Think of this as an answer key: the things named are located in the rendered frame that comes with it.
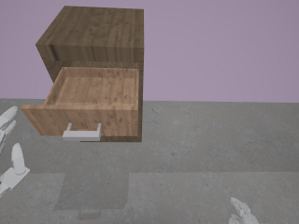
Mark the handle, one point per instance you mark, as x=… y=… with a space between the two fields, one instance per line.
x=82 y=135

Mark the drawer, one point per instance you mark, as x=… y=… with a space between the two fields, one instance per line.
x=87 y=96

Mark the right robot hand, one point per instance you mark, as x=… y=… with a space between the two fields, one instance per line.
x=244 y=211

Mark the left robot hand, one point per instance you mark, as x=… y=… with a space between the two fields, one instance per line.
x=13 y=176

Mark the cabinet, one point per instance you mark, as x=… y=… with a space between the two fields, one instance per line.
x=97 y=37

